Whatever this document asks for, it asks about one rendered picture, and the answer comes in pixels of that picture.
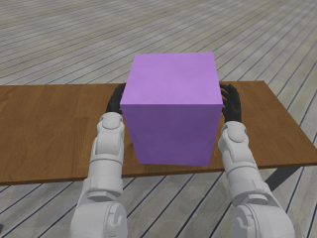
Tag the table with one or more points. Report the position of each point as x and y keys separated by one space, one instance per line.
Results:
x=47 y=133

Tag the carton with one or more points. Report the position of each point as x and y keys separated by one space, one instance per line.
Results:
x=172 y=104

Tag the left robot hand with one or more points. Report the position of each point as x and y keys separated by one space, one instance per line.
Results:
x=114 y=102

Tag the right robot hand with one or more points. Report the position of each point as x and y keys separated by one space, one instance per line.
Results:
x=232 y=110

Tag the right robot forearm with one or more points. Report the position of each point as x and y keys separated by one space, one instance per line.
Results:
x=245 y=181

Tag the right robot upper arm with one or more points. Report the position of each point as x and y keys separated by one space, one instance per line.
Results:
x=260 y=221

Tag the left robot upper arm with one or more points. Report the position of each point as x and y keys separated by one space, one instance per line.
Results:
x=106 y=219

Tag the left robot forearm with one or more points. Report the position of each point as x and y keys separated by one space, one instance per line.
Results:
x=104 y=181

